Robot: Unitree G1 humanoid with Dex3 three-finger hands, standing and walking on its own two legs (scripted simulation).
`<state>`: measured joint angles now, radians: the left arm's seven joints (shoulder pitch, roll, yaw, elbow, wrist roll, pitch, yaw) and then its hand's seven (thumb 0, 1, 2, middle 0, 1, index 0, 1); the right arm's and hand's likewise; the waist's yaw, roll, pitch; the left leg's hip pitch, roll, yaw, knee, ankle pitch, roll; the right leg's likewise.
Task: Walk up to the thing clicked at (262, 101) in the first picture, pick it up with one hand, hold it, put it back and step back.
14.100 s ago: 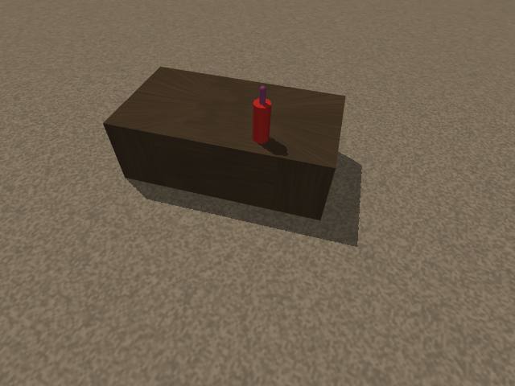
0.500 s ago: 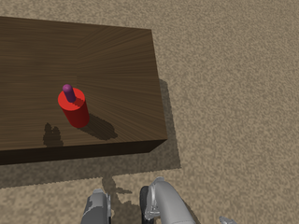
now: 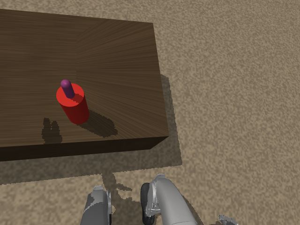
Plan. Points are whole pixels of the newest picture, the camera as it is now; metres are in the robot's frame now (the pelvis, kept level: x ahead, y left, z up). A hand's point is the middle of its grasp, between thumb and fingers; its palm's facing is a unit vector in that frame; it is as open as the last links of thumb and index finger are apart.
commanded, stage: approach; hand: left
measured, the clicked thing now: (73, 101) +0.48 +0.17 -0.17
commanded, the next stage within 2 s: close in in 0.38 s
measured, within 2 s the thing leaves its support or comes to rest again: neither
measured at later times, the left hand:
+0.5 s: hand (51, 97) +0.49 +0.23 -0.15, palm faces +0.02 -1.00 +0.09, open 17.7 cm
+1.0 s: hand (72, 101) +0.49 +0.18 -0.18, palm faces +0.10 -0.99 +0.03, open 17.7 cm
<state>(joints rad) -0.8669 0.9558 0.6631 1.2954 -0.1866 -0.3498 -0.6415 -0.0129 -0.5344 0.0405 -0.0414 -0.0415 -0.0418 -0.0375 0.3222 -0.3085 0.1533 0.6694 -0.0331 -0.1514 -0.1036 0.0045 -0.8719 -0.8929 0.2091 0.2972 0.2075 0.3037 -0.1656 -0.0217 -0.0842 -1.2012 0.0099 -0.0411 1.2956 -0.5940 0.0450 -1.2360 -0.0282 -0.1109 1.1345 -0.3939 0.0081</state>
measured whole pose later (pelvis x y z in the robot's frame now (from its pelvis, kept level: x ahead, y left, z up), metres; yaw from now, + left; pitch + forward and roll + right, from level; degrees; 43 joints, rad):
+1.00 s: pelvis -0.07 -0.02 -0.19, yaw +0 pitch +37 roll -4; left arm -1.06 0.56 0.44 1.25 -0.06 -0.50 -0.18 -0.02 -0.60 0.02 -0.04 -0.08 -0.07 -0.05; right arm 0.26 -0.29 0.07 0.67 -0.06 -0.05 0.03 0.00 -0.91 -0.90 0.21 0.30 0.20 0.30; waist -0.23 0.02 -0.16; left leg -1.92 -0.02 -0.03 1.98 -0.71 0.03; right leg -1.98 -0.08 -0.09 1.83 -0.48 -0.03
